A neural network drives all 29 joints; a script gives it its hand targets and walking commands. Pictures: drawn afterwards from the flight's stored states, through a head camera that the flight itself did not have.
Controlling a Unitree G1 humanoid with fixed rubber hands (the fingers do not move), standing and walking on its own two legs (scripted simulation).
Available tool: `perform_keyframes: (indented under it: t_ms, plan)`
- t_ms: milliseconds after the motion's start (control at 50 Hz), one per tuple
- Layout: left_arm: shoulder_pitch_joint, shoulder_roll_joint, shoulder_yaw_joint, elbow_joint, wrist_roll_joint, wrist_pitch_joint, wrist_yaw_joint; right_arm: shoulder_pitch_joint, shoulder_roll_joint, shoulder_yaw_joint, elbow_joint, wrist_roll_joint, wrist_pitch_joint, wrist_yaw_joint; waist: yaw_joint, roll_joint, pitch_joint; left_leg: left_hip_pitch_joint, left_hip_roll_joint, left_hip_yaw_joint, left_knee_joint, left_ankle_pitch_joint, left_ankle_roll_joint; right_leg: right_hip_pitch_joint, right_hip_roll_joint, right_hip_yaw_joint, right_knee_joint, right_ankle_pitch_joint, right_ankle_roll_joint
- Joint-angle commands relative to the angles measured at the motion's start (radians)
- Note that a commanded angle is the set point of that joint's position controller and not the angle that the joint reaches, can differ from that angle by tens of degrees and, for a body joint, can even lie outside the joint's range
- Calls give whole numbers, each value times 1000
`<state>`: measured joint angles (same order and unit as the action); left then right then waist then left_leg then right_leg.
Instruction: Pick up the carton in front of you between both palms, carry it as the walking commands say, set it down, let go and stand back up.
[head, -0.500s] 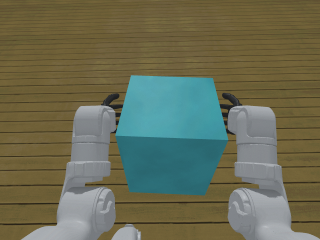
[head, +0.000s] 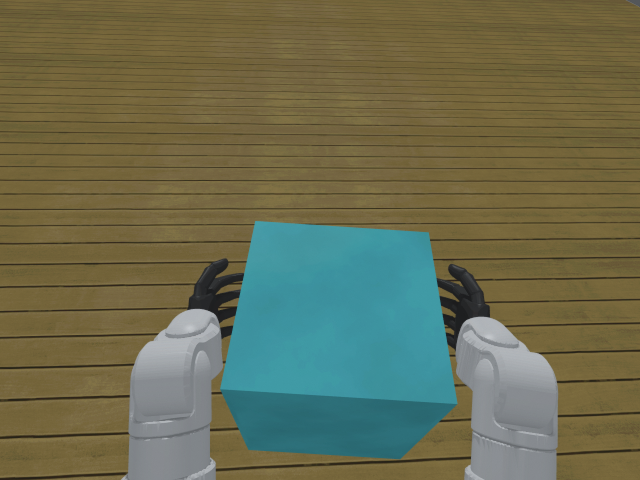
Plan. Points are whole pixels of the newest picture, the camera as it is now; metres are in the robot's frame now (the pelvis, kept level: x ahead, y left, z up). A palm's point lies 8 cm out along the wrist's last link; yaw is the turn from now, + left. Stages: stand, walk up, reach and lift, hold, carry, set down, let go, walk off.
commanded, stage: carry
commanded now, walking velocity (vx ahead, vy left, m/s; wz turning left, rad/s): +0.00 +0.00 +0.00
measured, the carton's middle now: (332, 348) +0.28 +0.00 +0.02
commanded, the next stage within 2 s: hold in 1.84 s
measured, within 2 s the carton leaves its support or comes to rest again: neither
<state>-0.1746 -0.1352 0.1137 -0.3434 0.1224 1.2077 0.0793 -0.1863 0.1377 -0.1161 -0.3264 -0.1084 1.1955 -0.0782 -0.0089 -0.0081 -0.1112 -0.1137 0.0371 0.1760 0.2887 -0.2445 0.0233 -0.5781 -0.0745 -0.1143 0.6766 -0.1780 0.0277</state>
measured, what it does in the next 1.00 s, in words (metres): walks ahead: right foot, then left foot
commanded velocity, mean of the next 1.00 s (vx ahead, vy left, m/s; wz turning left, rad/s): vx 0.00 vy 0.00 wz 0.00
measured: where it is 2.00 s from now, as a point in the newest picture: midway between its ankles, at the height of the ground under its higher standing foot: outside the picture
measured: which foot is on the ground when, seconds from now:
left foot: down 0.00-0.14, up 0.16-0.24, down 0.26-1.00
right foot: up 0.00-0.08, down 0.10-1.00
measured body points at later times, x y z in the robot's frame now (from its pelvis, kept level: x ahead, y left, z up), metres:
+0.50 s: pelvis +0.16 -0.02 -0.02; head +0.12 -0.03 +0.43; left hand +0.42 +0.15 +0.08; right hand +0.45 -0.16 +0.08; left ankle +0.05 +0.09 -0.75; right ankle +0.21 -0.11 -0.75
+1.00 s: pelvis +0.14 -0.01 -0.02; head +0.09 -0.01 +0.43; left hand +0.41 +0.16 +0.04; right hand +0.42 -0.15 +0.04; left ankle +0.05 +0.09 -0.75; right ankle +0.21 -0.11 -0.75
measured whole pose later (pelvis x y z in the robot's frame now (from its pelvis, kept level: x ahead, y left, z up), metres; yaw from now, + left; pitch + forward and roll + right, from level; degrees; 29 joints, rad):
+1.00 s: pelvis +0.14 -0.01 -0.02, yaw +3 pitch +2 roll +0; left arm -0.15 -0.13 0.11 -0.08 0.18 1.05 0.05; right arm -0.16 0.13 -0.12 -0.08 -0.18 1.05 -0.04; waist 0.00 0.01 -0.15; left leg -0.16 0.04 0.12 0.54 -0.41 0.00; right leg -0.39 -0.07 -0.20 0.54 -0.18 -0.04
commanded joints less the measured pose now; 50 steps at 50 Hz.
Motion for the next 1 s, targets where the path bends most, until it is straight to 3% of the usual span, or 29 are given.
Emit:
perform_keyframes:
  t_ms: [0, 20, 60, 80, 100, 120, 140, 180, 200, 260, 280, 320, 340, 380, 500, 680, 980]
  plan:
    - [-435, -870, -719, -45, -391, 24, -235, -378, 872, 684, -21, 384, 32, 254, -4, 186, -194, 90, 180, -10, 13, 676, 50, 140, 44, -72, -118, 167, -5]
    - [-427, -856, -715, -39, -391, 32, -238, -376, 859, 680, -15, 378, 38, 253, -2, 184, -179, 64, 175, 1, 45, 635, 38, 185, 48, -80, -148, 205, -9]
    - [-412, -834, -702, -17, -388, 44, -242, -384, 837, 676, 1, 369, 51, 252, 11, 122, -151, -13, 145, 35, 159, 524, -6, 335, 57, -108, -289, 329, -13]
    - [-415, -820, -692, -4, -383, 50, -244, -388, 824, 673, 13, 365, 56, 251, 13, 93, -151, -72, 127, 32, 218, 456, -37, 442, 27, -87, -319, 396, -16]
    - [-426, -798, -678, 9, -379, 57, -245, -394, 804, 665, 26, 361, 60, 250, 10, 23, -180, -145, 100, 25, 309, 213, -75, 555, -100, 49, -275, 686, -22]
    - [-434, -792, -665, 43, -370, 57, -248, -430, 809, 680, 24, 369, 74, 246, 13, -140, -270, -258, 56, -43, 421, -123, -99, 735, -271, 227, -210, 990, -137]
    - [-411, -813, -654, 74, -375, 49, -249, -446, 820, 687, 20, 378, 80, 247, 22, -212, -340, -280, 34, -77, 463, -300, -98, 753, -316, 322, -270, 840, -211]
    - [-440, -883, -662, 57, -391, 32, -253, -487, 878, 705, 17, 404, 65, 253, 15, -152, -331, -251, 34, -114, 388, -374, -72, 661, -280, 302, -365, 509, -194]
    - [-460, -915, -667, 46, -396, 24, -255, -505, 907, 712, 12, 415, 54, 254, 14, -140, -320, -202, 37, -105, 282, -357, -61, 604, -250, 242, -379, 399, -166]
    - [-457, -952, -684, 40, -405, 2, -261, -501, 940, 727, 4, 408, 28, 251, 18, -118, -325, -39, 37, -69, 108, -84, -50, 486, -173, 125, -402, 68, -78]
    - [-478, -950, -693, 25, -409, -1, -265, -493, 948, 730, 10, 394, 19, 248, 13, -62, -301, -77, 77, -99, 78, -51, -50, 507, -151, 75, -381, 40, -64]
    - [-474, -936, -697, 29, -412, -4, -264, -473, 937, 722, 13, 386, 22, 247, 15, -11, -279, -58, 125, -122, 105, 64, -53, 493, -122, 65, -296, 270, -66]
    - [-474, -923, -701, 23, -414, -1, -262, -456, 922, 716, 13, 383, 23, 247, 15, 4, -280, -63, 125, -114, 130, 130, -54, 503, -120, 62, -250, 406, -71]
    - [-461, -893, -699, 18, -412, 8, -258, -427, 895, 704, 22, 378, 29, 245, 12, 6, -301, -66, 120, -109, 169, 230, -54, 509, -118, 53, -187, 539, -81]
    - [-443, -872, -691, 72, -392, 26, -256, -400, 873, 681, 84, 360, 42, 248, 10, 36, -257, -79, 128, -116, 204, 384, -46, 428, -101, 22, -115, 518, -85]
    - [-473, -900, -712, 73, -391, -5, -257, -442, 906, 708, 77, 372, 11, 254, 10, 28, -244, -98, 122, -127, 205, 326, -26, 414, -97, 24, -107, 414, -81]
    - [-449, -836, -611, 231, -261, -211, -263, -415, 844, 608, 238, 235, -195, 257, 12, 17, -170, -158, 110, -144, 132, 52, 1, 388, -98, 48, -191, 171, -68]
